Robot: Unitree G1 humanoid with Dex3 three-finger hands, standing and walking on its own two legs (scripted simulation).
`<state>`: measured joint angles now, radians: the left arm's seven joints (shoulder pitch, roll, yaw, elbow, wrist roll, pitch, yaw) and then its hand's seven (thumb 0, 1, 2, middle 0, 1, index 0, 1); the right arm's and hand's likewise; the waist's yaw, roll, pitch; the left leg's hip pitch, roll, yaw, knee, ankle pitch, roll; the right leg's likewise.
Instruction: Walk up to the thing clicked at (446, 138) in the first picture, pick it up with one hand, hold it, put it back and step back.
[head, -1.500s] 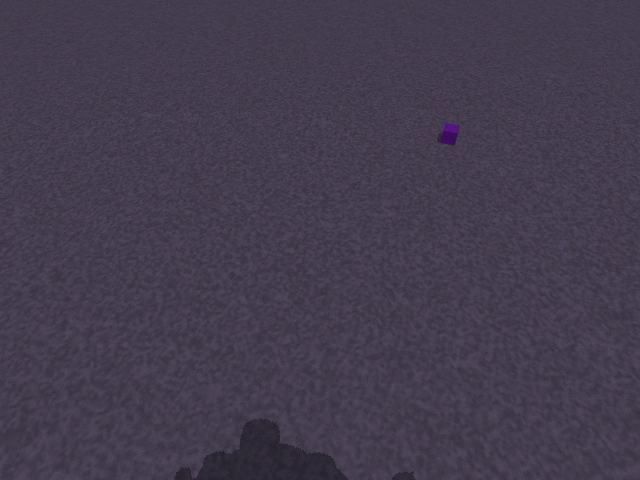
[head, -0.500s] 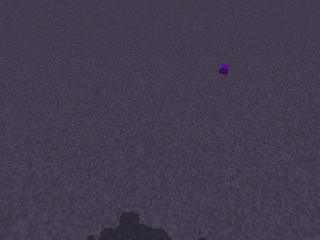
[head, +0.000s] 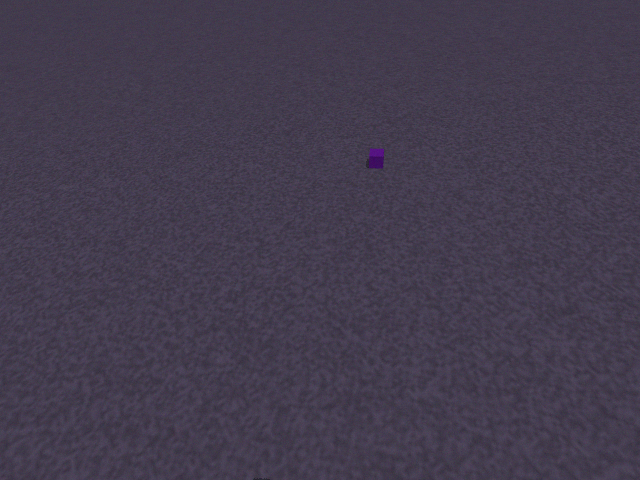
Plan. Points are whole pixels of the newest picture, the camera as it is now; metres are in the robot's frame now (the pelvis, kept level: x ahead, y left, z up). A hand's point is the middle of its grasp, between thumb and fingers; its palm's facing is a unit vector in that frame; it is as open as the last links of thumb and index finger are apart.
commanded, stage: walk up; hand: left
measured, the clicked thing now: (376, 158) +1.82 -0.17 -0.71
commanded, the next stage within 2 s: none
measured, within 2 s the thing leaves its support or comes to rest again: neither
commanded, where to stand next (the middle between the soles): +1.38 -0.28 m, yaw -14 degrees
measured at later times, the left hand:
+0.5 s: hand (190, 374) +0.34 +0.26 -0.14, palm faces -0.19 -0.93 -0.32, open 7.4 cm
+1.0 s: hand (292, 202) +0.72 +0.12 -0.09, palm faces -0.25 -0.90 -0.36, open 7.4 cm
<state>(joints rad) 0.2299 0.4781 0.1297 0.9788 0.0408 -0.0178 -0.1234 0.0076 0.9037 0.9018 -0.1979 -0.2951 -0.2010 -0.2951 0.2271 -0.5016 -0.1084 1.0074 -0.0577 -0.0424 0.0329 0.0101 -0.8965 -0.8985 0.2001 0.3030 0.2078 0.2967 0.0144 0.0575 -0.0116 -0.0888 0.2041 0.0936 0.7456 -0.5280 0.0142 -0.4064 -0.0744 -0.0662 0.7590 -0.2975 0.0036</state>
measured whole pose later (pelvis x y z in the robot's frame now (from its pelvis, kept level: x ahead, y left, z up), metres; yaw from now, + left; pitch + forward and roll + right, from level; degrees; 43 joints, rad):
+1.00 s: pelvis +0.53 -0.10 +0.02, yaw -14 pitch -2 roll +2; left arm 0.15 0.37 0.05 0.84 -0.01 -0.07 -0.07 0.01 0.90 0.90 -0.20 -0.30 -0.20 -0.30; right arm 0.33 -0.41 -0.03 0.91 0.00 -0.05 0.04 0.01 -0.90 -0.90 0.20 0.30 0.21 0.30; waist -0.01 0.02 0.09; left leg -0.24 0.06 0.05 1.13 -0.44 0.02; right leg -0.35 -0.02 -0.05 0.62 -0.23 -0.05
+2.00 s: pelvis +0.94 -0.20 +0.03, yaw -16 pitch -4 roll +2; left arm 0.22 0.37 0.04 0.86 0.00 -0.09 -0.05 0.01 0.90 0.90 -0.20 -0.30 -0.20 -0.30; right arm 0.33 -0.42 -0.04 0.89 0.00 -0.04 0.04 0.01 -0.90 -0.90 0.20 0.30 0.21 0.30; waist 0.00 0.04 0.09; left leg -0.35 0.01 0.00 1.08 -0.41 0.04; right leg -0.29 -0.05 -0.06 0.56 -0.21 -0.03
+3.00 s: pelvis +1.22 -0.27 +0.03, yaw -14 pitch -4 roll +0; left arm 0.34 0.39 0.04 0.88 0.01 -0.09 -0.03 0.01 0.90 0.90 -0.20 -0.30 -0.21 -0.30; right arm 0.29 -0.44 -0.05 0.87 -0.01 -0.02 0.06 0.01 -0.90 -0.90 0.20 0.30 0.21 0.30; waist 0.03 0.08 0.08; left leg -0.48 0.05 0.00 0.96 -0.33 0.02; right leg -0.23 -0.04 -0.05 0.51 -0.22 -0.02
